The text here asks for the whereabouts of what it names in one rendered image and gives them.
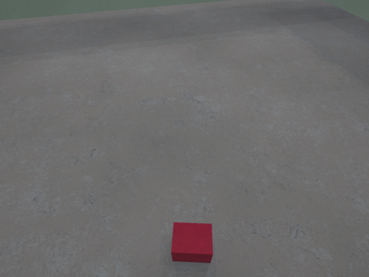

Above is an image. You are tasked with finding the carton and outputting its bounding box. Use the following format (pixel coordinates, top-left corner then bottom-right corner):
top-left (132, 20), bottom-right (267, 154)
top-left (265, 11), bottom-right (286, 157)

top-left (171, 222), bottom-right (213, 263)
